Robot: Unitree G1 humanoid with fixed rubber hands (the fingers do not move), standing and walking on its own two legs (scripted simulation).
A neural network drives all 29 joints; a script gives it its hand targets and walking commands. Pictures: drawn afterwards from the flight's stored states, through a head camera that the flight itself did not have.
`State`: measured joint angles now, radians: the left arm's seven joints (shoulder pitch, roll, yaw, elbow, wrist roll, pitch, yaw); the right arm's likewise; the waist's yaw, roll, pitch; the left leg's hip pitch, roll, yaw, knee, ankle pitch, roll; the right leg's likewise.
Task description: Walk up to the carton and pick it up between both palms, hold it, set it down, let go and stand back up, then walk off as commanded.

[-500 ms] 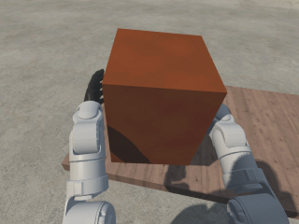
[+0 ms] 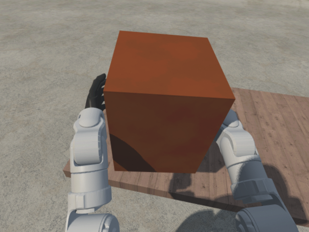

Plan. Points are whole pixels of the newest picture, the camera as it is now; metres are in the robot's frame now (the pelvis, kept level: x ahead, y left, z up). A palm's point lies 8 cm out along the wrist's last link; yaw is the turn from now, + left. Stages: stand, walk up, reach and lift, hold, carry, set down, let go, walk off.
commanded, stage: hold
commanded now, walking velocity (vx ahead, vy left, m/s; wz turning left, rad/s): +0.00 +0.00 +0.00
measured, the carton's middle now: (159, 106) +0.36 +0.00 +0.20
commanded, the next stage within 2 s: set down in 0.18 s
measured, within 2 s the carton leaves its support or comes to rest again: neither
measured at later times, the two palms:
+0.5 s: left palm (104, 104) +0.37 +0.13 +0.20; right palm (224, 107) +0.36 -0.16 +0.18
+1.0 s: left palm (109, 119) +0.38 +0.13 +0.13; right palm (216, 113) +0.40 -0.16 +0.14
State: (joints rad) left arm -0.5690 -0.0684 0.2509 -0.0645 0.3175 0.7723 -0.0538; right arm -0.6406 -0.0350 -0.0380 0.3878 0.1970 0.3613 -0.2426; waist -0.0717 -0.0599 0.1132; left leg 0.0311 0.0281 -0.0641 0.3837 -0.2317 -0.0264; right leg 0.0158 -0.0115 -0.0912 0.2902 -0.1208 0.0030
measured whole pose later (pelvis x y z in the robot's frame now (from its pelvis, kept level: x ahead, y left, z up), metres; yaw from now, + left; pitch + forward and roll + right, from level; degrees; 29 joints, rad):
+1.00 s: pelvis +0.02 -0.02 +0.00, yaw +1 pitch -6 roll -1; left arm -0.51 -0.10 0.23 0.24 0.32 0.37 0.05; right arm -0.63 -0.02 -0.14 0.72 0.03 -0.09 -0.14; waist -0.04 -0.06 0.09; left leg -0.02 0.05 -0.08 0.34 -0.22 -0.05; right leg -0.03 0.00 -0.12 0.28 -0.14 -0.02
